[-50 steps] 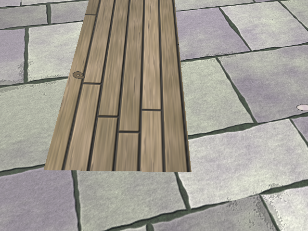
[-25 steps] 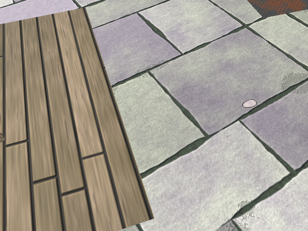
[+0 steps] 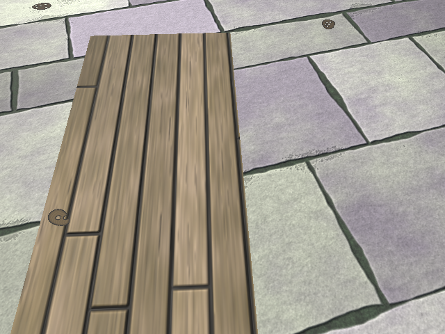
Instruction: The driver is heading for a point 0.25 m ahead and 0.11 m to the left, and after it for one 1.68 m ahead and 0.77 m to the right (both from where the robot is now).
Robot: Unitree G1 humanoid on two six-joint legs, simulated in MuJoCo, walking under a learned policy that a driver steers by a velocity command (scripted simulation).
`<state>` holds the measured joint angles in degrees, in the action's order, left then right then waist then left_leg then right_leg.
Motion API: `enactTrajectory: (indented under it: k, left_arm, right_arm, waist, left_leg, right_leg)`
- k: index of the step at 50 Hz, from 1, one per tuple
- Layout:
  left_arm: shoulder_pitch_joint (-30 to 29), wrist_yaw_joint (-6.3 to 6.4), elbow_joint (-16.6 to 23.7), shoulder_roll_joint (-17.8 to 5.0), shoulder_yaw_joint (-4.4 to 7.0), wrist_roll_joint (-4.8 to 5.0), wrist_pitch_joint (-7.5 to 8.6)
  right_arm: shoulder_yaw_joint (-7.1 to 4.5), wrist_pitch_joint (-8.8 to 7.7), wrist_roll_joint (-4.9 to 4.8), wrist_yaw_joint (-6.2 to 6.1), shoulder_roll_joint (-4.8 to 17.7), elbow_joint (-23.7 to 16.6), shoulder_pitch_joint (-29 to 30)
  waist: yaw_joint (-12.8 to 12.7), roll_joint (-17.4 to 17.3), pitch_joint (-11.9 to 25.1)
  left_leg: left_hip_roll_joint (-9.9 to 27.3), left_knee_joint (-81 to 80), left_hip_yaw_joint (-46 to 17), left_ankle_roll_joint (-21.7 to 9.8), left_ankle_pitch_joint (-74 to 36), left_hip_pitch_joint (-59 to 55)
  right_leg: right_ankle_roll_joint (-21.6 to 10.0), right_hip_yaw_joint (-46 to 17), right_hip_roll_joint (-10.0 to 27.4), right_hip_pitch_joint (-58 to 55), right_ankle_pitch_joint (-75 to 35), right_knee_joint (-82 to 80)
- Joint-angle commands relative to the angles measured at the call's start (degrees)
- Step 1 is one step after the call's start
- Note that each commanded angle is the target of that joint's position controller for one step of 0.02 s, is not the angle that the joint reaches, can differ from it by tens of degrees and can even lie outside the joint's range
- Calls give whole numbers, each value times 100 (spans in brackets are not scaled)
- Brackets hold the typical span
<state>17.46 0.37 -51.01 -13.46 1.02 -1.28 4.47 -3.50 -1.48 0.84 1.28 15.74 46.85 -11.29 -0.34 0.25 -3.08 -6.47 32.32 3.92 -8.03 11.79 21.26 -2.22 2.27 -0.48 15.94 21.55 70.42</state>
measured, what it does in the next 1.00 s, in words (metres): walks ahead, turning right: right foot, then left foot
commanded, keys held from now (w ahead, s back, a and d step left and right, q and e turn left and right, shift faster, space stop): w+q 0.06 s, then w+e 0.94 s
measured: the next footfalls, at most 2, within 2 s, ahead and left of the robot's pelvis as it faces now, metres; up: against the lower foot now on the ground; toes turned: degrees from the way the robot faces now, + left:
right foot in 0.44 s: +0.42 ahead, -0.11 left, +0.00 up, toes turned -4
left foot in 0.96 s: +0.75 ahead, +0.00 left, +0.00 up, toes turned -21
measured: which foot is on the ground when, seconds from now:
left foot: down 0.00-0.46, up 0.48-0.94, down 0.96-1.00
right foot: up 0.00-0.42, down 0.44-0.96, up 0.98-1.00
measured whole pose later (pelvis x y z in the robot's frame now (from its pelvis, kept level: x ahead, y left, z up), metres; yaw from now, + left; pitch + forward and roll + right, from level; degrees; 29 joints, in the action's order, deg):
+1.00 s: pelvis +0.58 -0.05 +0.00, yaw -21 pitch +2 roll +0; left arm 24.1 0.0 -50.1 -17.5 4.4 -0.1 2.3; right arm -0.2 -4.2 2.6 -0.4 15.6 40.0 -3.0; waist -4.7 0.4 -1.9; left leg -0.7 32.2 0.3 -1.6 8.2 25.9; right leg -5.0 -10.7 -8.3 7.5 28.2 46.7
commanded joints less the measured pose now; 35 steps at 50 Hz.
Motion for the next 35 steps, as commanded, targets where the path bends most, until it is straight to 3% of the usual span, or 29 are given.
enactTrajectory:
  k: [1,3,5,10,15,17,19,20,21,22,23,24,25,26,27,28,31,35]
  left_arm:
    - [-231,-36,667,-727,141,-77,101]
    - [-62,-74,667,-601,106,-175,-119]
    - [-86,-121,677,-500,75,-155,-215]
    - [-1160,-185,941,-471,44,-44,-222]
    - [-1802,-242,1109,-482,24,11,-175]
    - [-1773,-266,1134,-526,47,3,-160]
    - [-1308,-231,1002,-611,102,-12,-160]
    - [-797,-197,844,-708,157,-22,-148]
    - [19,-164,583,-798,226,-56,-110]
    - [945,-107,365,-1109,348,-160,-86]
    - [1282,-58,375,-1870,590,-198,-127]
    - [938,-134,333,-1513,527,92,-180]
    - [473,-138,391,-1405,507,152,-206]
    - [196,-145,437,-1084,439,114,-218]
    - [66,-122,429,-943,396,107,-210]
    - [-18,-95,389,-834,356,128,-195]
    - [115,-93,348,-1011,409,137,-93]
    - [490,-87,283,-1094,460,148,-104]
  right_arm:
    - [-189,-11,-80,-94,632,-34,-625]
    - [-168,-113,-93,-89,643,-45,-603]
    - [-173,-207,-86,-78,710,33,-731]
    - [-117,-287,-75,-48,668,231,-1191]
    - [-60,-319,39,-131,663,406,-1424]
    - [-44,-316,82,-194,691,459,-1336]
    - [-42,-321,110,-253,788,464,-1117]
    - [-46,-301,138,-269,841,477,-1066]
    - [-43,-263,129,-275,881,468,-1000]
    - [1,-282,88,-287,838,330,-938]
    - [106,-331,-95,-182,357,56,-1385]
    - [30,-360,97,-174,723,67,-1026]
    - [54,-412,91,-130,668,-105,-619]
    - [81,-463,68,-104,661,-158,-444]
    - [84,-417,91,-94,607,-176,-386]
    - [109,-307,166,-90,556,-195,-481]
    - [156,-87,212,-51,405,-265,-492]
    - [172,-61,181,-42,393,-621,480]
  waist:
    - [6,242,100]
    - [-140,9,221]
    - [-161,-108,253]
    - [300,-352,40]
    - [526,-336,-140]
    - [410,-335,-194]
    - [132,-441,39]
    - [-95,-483,326]
    - [-459,-399,739]
    - [-846,-133,1273]
    - [-595,1323,1934]
    - [-537,656,1949]
    - [-347,412,1038]
    - [-233,-2,573]
    - [-56,-99,242]
    - [130,-19,151]
    - [214,179,248]
    - [-81,240,13]
  left_leg:
    - [1764,-1858,-2534,-1011,-1356,-1447]
    - [1455,-1948,-2083,-931,-1888,-1049]
    - [1337,-2123,-1669,-847,-2202,-983]
    - [1192,-2334,-1076,-263,-2642,-1593]
    - [1547,-2397,-772,-174,-2828,-2505]
    - [1732,-2234,-621,-137,-3351,-2780]
    - [1791,-1549,-375,-15,-5078,-2947]
    - [1775,-812,-268,46,-5830,-3016]
    - [1663,291,-96,134,-5840,-2815]
    - [1539,1795,58,241,-4467,-1744]
    - [389,4349,280,596,-625,588]
    - [211,4838,-625,527,1577,1482]
    - [625,4697,-834,508,1094,1820]
    - [854,4275,-762,536,740,1697]
    - [1002,3875,-732,595,685,1474]
    - [1103,3549,-705,703,650,1162]
    - [1137,2970,-499,950,437,983]
    - [1171,1772,-387,1165,-488,1471]
  right_leg:
    - [144,-546,534,1987,-326,57]
    - [324,-432,570,1594,-370,-372]
    - [406,-226,620,1617,-726,-875]
    - [293,17,705,1981,-2045,-2457]
    - [-15,101,466,2124,-2270,-3371]
    - [-189,91,288,1952,-1894,-3630]
    - [-423,272,-72,1275,-1347,-3766]
    - [-551,353,-285,753,-1088,-3847]
    - [-705,379,-445,-146,-1213,-4230]
    - [-1032,-493,212,-1577,-1106,-4335]
    - [-2092,-3552,1900,-3314,-1067,-4596]
    - [-2149,-4579,1994,-3358,-1340,-5226]
    - [-1966,-3610,1820,-2541,-1164,-5304]
    - [-1765,-3056,1606,-1789,-1483,-5498]
    - [-1568,-2623,1326,-1194,-1887,-5622]
    - [-1420,-2264,1062,-745,-2197,-5744]
    - [-1420,-1850,740,-368,-2577,-5905]
    - [-1253,-1850,548,-483,-2419,-6053]
Velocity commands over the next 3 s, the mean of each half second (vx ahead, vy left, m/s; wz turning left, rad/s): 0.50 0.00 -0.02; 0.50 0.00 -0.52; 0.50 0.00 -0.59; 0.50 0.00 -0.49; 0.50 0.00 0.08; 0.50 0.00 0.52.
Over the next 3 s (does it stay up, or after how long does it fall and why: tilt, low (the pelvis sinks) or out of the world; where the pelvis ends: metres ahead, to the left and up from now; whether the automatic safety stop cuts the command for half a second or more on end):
stays up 1.37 -0.73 0.00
